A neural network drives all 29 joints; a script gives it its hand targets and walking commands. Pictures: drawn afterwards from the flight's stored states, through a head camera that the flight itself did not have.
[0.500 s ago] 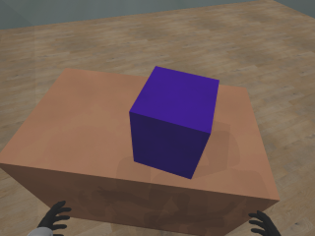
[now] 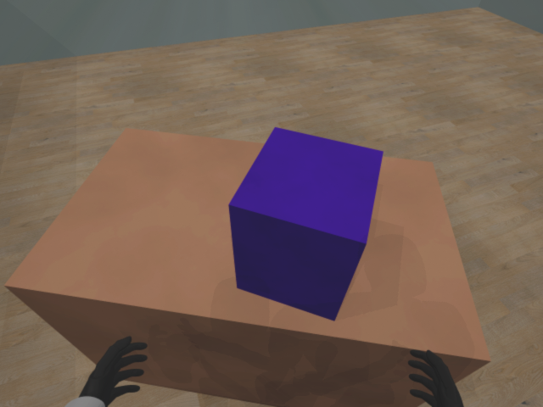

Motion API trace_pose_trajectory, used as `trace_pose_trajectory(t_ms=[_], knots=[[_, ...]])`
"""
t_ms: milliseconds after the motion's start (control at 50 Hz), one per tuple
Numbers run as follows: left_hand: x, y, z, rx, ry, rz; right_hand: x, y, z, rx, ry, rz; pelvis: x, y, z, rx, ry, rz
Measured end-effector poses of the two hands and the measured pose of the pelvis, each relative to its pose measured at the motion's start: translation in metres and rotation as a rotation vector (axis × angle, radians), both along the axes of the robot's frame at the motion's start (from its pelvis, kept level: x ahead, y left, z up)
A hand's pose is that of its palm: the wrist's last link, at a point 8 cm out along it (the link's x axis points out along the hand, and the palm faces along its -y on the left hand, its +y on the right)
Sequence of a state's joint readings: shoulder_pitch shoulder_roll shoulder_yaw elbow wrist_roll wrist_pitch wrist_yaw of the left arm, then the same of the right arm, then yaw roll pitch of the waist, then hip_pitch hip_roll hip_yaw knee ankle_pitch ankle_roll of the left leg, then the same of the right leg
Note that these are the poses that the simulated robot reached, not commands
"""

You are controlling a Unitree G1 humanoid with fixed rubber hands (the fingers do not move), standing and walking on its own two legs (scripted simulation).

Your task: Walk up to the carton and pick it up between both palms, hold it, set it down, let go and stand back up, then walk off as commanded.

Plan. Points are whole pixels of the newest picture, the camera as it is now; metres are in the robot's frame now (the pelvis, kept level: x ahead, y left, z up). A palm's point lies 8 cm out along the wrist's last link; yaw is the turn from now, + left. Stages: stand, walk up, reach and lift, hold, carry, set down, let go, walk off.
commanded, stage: reach and lift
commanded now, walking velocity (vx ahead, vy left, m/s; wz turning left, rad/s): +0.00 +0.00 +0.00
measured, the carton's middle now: (304, 224) +0.44 -0.05 -0.01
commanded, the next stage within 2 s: none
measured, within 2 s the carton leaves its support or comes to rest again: neither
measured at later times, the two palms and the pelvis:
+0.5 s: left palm (101, 369) +0.19 +0.24 -0.02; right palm (404, 375) +0.19 -0.18 -0.03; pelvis +0.02 +0.02 +0.00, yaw +2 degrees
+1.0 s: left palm (115, 320) +0.25 +0.23 +0.01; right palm (400, 340) +0.22 -0.18 +0.00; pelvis +0.00 +0.02 +0.00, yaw +4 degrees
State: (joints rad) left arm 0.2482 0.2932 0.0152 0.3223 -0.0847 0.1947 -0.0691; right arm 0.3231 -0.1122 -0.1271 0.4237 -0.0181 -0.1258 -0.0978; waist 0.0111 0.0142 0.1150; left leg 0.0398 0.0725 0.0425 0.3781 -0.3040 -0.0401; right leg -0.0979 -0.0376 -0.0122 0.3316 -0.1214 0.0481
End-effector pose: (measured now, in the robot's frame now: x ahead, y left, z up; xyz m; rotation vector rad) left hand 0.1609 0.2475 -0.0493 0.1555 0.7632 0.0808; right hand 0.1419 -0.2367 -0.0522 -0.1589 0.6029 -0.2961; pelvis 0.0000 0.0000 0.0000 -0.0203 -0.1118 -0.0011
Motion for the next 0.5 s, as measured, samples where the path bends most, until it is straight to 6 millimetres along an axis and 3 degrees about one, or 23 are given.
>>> trace_pose_trajectory(t_ms=[260,500], knots=[[0.012,0.001,0.016,-0.053,-0.150,-0.043,0.020,0.036,0.008,0.056,-0.109,-0.022,0.010,0.011,0.000,-0.016,0.008,0.011],[0.027,-0.005,0.027,-0.120,-0.288,-0.101,0.045,0.056,0.022,0.087,-0.243,-0.051,0.018,0.020,-0.002,-0.032,0.007,0.036]])
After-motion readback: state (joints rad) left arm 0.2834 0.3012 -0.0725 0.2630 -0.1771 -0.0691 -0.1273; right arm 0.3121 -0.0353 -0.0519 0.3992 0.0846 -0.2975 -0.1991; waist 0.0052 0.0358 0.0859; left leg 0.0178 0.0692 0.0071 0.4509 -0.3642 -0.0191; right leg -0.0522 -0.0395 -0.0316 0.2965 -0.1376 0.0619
